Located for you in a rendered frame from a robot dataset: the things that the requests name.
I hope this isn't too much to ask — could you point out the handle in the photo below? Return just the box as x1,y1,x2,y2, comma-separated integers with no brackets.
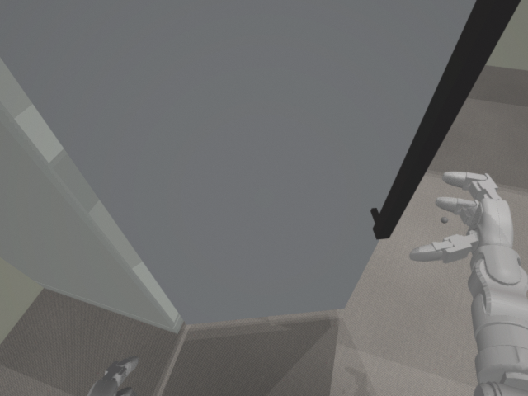
370,0,521,239

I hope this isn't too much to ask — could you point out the left robot hand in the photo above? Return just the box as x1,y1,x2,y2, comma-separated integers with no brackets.
87,356,139,396

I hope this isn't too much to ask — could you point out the right robot hand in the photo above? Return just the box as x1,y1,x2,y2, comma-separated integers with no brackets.
409,172,513,264

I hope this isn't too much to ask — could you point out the robot right forearm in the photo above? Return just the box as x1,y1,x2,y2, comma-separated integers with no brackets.
468,245,528,391

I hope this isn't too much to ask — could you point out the fridge door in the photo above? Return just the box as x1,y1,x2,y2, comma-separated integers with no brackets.
0,0,477,325

